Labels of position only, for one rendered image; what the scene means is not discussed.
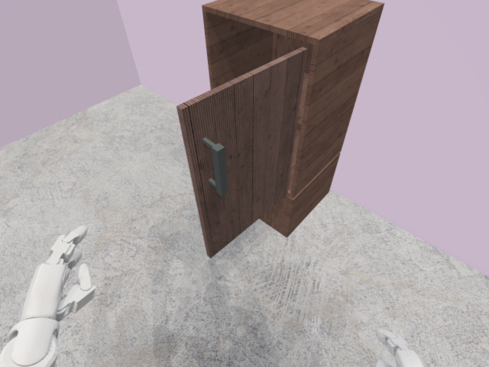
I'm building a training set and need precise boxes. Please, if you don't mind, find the robot left forearm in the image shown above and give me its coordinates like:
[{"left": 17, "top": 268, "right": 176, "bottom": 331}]
[{"left": 0, "top": 317, "right": 60, "bottom": 367}]

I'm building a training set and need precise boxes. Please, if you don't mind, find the handle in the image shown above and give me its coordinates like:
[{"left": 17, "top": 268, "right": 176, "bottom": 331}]
[{"left": 202, "top": 138, "right": 228, "bottom": 196}]

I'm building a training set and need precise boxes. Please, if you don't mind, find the left robot hand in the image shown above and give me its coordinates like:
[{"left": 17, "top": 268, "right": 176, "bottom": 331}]
[{"left": 21, "top": 225, "right": 96, "bottom": 322}]

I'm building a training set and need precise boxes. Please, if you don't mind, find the cupboard door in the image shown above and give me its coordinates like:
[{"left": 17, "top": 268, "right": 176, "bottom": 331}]
[{"left": 176, "top": 47, "right": 308, "bottom": 258}]

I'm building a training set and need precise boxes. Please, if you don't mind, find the right robot hand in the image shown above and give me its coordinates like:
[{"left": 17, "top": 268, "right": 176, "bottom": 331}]
[{"left": 375, "top": 328, "right": 424, "bottom": 367}]

